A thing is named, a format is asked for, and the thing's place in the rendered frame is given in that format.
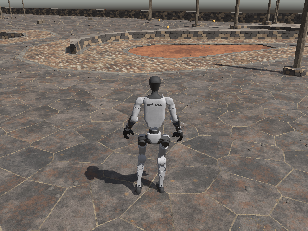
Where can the robot left forearm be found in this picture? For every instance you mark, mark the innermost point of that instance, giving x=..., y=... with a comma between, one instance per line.
x=129, y=124

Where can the right robot hand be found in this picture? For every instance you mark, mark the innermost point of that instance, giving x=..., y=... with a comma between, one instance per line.
x=178, y=134

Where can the robot right thigh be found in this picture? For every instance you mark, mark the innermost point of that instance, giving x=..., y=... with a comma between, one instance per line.
x=163, y=146

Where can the robot right forearm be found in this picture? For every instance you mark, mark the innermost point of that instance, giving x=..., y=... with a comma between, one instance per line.
x=177, y=126

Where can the left robot hand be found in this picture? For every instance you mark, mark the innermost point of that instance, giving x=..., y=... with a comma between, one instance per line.
x=125, y=133

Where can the robot right upper arm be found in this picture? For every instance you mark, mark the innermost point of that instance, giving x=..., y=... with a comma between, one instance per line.
x=172, y=109

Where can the robot left upper arm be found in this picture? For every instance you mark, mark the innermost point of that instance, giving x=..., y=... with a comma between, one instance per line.
x=139, y=101

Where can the robot thigh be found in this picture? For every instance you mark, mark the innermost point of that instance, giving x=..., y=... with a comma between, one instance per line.
x=142, y=143
x=163, y=146

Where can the robot left thigh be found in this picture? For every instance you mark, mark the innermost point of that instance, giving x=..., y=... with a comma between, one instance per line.
x=142, y=143

